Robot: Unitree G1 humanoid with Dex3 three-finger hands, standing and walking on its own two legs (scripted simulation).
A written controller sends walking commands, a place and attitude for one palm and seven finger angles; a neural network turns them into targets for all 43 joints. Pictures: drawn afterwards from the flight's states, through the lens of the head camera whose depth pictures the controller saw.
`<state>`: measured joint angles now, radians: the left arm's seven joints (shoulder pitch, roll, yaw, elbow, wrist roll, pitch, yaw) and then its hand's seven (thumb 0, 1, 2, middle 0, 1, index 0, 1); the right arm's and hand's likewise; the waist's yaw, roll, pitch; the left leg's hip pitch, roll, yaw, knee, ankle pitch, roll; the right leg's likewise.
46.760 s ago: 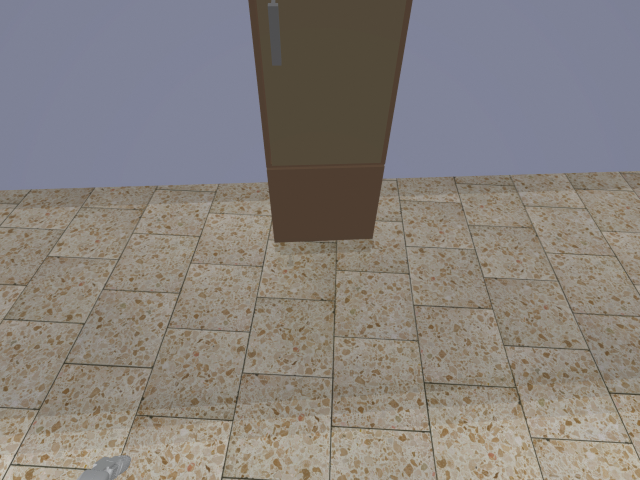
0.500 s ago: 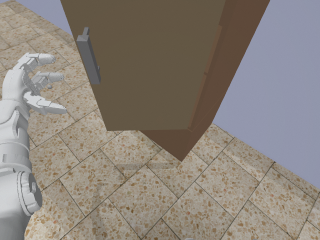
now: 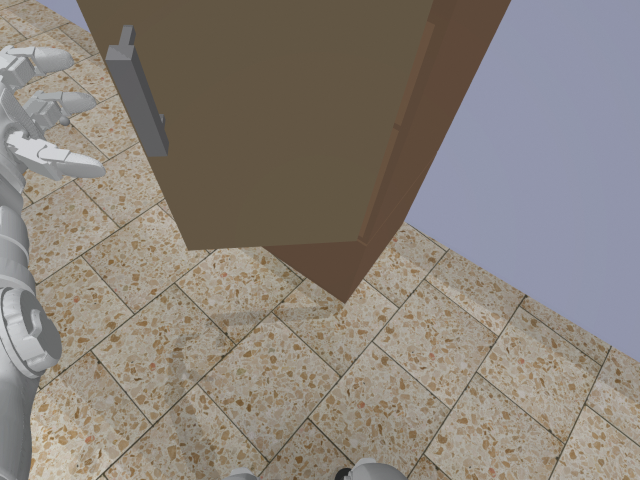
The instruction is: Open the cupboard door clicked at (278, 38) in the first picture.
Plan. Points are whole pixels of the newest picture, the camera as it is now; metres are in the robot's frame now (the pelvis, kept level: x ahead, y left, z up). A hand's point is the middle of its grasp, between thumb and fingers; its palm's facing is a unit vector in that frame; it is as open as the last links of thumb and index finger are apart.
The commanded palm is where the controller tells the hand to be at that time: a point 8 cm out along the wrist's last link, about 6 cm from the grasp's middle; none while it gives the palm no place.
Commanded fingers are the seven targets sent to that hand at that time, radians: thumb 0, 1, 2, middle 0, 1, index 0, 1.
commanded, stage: move the hooked fingers beside the handle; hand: left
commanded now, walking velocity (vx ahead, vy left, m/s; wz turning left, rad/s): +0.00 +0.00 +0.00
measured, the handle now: (144, 94) +0.56 +0.18 +0.12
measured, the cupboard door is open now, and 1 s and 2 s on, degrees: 42 42 41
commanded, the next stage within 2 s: slide the fingers in behind the handle in 0.88 s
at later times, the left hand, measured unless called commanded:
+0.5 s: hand (64, 118) +0.51 +0.26 +0.13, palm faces +0.05 -1.00 +0.01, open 14.0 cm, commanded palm +0.49 +0.30 +0.12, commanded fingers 0.00 -0.50 0.30 -0.30 -1.20 -0.30 -1.20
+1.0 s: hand (79, 110) +0.52 +0.24 +0.13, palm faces +0.02 -1.00 +0.00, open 14.0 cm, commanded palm +0.50 +0.29 +0.12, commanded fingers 0.00 -0.50 0.30 -0.30 -1.20 -0.30 -1.20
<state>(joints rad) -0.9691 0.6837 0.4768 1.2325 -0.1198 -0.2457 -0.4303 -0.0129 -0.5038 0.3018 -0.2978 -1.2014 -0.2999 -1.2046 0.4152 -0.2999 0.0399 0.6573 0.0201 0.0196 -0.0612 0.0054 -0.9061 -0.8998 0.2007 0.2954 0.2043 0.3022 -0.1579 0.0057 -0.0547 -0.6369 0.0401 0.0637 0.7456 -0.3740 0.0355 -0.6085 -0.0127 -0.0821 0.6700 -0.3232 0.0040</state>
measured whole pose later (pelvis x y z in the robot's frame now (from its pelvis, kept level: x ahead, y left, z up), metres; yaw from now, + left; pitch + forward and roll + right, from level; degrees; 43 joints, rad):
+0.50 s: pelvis +0.01 -0.01 +0.00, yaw -1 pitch +17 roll -2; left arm -0.94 0.76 0.55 1.23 -0.09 -0.25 -0.44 -0.01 -0.50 0.30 -0.30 -1.20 -0.30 -1.20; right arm 0.46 -0.30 0.04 0.61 0.02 0.09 -0.05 0.00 -0.91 -0.90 0.20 0.30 0.20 0.30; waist -0.18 0.01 -0.06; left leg -0.67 0.06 0.07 0.76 -0.39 0.02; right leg -0.65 0.01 -0.07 0.68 -0.33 -0.01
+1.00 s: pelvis +0.00 +0.00 -0.01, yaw -1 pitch +18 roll -3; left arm -1.02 0.72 0.48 1.24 -0.09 -0.25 -0.41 -0.01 -0.50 0.30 -0.30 -1.20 -0.30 -1.20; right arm 0.42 -0.29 0.05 0.61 0.01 0.07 -0.05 0.00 -0.91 -0.90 0.20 0.30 0.20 0.30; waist -0.18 0.02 -0.06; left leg -0.71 0.06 0.06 0.79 -0.40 0.03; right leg -0.67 0.00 -0.08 0.70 -0.34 0.00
